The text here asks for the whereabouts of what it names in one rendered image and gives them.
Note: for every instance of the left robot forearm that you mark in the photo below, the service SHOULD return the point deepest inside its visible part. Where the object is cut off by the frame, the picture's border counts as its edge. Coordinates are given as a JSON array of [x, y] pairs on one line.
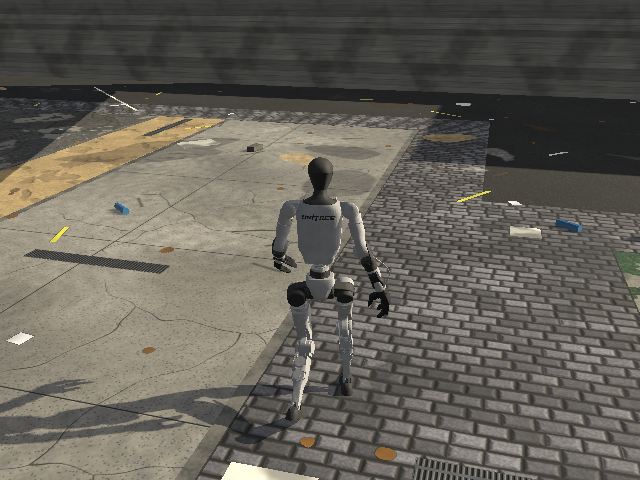
[[279, 257]]

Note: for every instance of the robot left upper arm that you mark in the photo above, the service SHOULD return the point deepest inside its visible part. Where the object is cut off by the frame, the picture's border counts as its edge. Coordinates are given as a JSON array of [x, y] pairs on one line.
[[284, 223]]

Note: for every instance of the robot right hand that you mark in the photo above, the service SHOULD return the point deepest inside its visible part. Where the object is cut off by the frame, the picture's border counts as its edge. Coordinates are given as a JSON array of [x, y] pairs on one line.
[[385, 301]]

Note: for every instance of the robot right upper arm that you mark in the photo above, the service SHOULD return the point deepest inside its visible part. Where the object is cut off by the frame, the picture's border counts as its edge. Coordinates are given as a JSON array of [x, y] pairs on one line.
[[351, 212]]

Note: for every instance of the right robot forearm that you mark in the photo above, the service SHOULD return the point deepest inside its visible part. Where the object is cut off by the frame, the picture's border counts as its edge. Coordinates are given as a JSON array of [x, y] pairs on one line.
[[372, 270]]

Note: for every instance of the robot head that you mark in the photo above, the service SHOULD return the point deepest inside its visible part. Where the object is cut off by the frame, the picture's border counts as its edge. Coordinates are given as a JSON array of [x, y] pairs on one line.
[[320, 171]]

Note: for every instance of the robot left hand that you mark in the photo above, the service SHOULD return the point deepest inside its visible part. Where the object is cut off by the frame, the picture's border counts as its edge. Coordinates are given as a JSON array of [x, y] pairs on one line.
[[289, 261]]

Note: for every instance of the robot left foot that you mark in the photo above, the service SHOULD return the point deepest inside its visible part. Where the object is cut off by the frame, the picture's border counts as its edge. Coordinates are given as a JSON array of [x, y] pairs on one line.
[[293, 414]]

